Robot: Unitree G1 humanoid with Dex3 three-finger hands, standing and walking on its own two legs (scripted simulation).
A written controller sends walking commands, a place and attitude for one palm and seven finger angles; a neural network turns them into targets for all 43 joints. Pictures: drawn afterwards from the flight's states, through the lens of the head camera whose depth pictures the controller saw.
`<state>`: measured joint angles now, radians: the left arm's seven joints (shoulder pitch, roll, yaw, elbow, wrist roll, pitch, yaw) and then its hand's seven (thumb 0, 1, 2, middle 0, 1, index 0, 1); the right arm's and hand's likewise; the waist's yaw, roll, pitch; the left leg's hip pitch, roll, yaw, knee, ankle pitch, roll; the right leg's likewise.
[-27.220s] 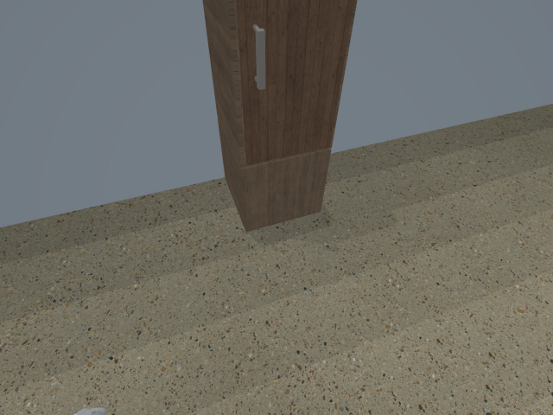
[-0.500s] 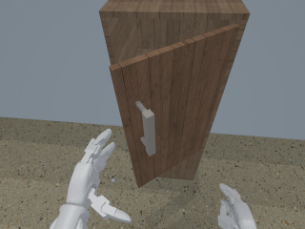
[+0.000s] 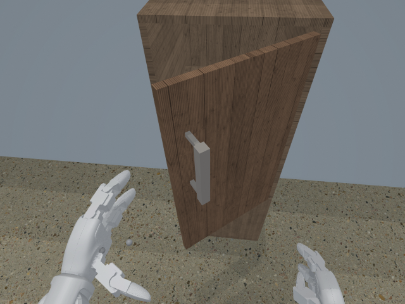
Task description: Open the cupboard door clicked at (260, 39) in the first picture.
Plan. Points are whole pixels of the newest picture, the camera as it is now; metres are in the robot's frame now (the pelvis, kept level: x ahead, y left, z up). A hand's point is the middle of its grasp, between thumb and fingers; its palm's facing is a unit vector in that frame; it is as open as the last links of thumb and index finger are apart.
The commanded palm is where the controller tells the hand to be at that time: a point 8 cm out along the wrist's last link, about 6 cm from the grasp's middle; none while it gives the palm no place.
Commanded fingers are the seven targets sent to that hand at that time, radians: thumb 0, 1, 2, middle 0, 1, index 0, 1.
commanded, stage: draw the hand back to the body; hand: left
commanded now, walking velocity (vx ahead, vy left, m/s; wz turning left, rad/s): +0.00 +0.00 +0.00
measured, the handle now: (197, 169) +0.35 +0.04 +0.10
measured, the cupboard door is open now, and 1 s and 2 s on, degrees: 38 38 38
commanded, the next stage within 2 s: step back with the hand held close in 1.40 s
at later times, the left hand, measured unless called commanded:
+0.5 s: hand (69, 235) +0.19 +0.21 +0.15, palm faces +0.21 -0.94 -0.28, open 15.1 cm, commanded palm +0.15 +0.25 +0.16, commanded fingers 0.00 0.03 0.52 -0.17 -0.30 -0.17 -0.30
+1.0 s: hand (21, 207) +0.20 +0.26 +0.19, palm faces +0.41 -0.81 -0.41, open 9.3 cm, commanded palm +0.15 +0.31 +0.21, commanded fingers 0.00 0.90 0.90 -0.20 -0.30 -0.20 -0.30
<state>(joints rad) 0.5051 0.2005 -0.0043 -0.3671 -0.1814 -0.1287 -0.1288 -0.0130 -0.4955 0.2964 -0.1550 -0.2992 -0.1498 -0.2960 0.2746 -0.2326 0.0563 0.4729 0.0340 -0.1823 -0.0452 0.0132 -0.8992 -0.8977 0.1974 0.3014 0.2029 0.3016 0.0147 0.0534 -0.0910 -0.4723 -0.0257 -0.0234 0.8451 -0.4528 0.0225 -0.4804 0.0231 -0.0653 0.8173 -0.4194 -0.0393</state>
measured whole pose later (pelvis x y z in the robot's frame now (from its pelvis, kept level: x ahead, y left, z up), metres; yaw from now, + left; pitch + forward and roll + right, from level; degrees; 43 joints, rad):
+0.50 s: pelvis +0.00 +0.01 +0.02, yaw +0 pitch -2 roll -1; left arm 0.53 0.29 0.11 -0.46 -0.07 -0.04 0.05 -0.01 -0.28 0.39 -0.16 -0.30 -0.16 -0.30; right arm 0.23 -0.22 0.07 0.55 0.01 -0.18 -0.08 0.01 -0.90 -0.90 0.20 0.30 0.20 0.30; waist 0.05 0.05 -0.03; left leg -0.25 -0.03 -0.02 0.64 -0.36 0.04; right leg -0.25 0.02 -0.06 0.59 -0.32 -0.02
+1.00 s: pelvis +0.01 +0.01 +0.04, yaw -1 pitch -4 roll -1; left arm 0.48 0.35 0.30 -0.41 -0.05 -0.08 0.11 0.01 0.56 0.75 -0.20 -0.30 -0.20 -0.30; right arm 0.19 -0.23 0.04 0.63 0.00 -0.12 -0.07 0.01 -0.90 -0.90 0.20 0.30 0.20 0.30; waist 0.07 0.06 0.02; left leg -0.07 -0.03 -0.01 0.42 -0.27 0.04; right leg -0.09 0.02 -0.03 0.40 -0.24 -0.02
